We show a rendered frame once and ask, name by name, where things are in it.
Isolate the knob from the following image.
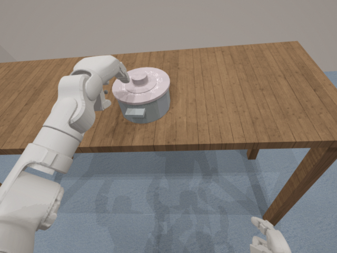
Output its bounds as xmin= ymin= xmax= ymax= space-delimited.
xmin=131 ymin=71 xmax=148 ymax=85

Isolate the left robot upper arm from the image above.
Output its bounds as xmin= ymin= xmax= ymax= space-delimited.
xmin=0 ymin=171 xmax=64 ymax=253

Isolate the table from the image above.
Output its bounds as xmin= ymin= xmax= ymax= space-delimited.
xmin=0 ymin=41 xmax=337 ymax=226

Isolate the pot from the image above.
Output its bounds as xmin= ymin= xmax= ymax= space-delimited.
xmin=118 ymin=89 xmax=171 ymax=124

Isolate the left robot forearm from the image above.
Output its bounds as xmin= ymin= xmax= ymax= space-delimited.
xmin=0 ymin=67 xmax=103 ymax=204

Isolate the left robot hand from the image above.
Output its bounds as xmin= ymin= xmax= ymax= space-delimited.
xmin=73 ymin=55 xmax=130 ymax=111

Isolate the right robot hand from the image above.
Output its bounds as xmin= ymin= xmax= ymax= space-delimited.
xmin=250 ymin=217 xmax=291 ymax=253

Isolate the lid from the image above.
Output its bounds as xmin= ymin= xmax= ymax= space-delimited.
xmin=112 ymin=67 xmax=170 ymax=105

